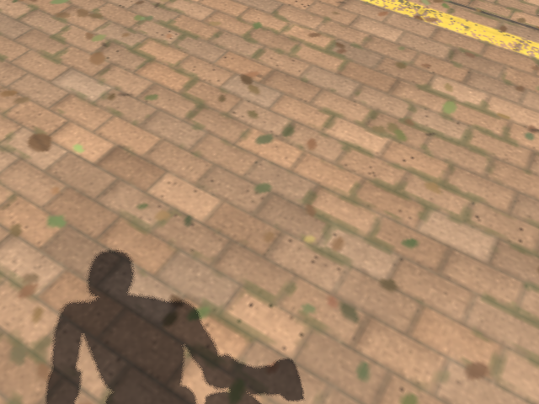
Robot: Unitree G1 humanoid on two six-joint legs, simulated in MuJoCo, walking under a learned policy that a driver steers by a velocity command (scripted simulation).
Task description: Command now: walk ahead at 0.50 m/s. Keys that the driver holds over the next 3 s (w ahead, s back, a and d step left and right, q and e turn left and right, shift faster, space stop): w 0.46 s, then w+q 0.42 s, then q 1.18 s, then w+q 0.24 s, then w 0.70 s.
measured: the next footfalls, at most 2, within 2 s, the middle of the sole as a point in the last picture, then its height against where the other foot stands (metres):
right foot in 0.44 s outside the picture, level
left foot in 1.02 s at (233, 320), level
